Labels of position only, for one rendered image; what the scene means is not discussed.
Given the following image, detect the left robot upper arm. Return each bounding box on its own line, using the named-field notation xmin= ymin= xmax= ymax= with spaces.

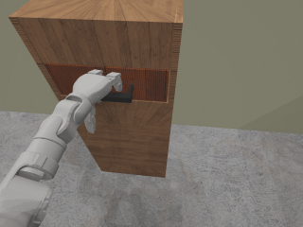
xmin=0 ymin=175 xmax=53 ymax=227

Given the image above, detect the handle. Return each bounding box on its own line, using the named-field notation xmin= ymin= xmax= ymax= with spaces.
xmin=101 ymin=84 xmax=134 ymax=103

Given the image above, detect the robot left hand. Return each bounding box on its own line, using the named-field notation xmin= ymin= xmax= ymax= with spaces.
xmin=72 ymin=69 xmax=123 ymax=134

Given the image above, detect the drawer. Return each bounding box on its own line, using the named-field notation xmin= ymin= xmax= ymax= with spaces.
xmin=45 ymin=62 xmax=169 ymax=102

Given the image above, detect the cabinet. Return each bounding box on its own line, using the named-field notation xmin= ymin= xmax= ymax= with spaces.
xmin=9 ymin=0 xmax=183 ymax=178

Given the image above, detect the left robot forearm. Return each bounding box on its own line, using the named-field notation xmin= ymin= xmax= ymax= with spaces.
xmin=0 ymin=93 xmax=92 ymax=197

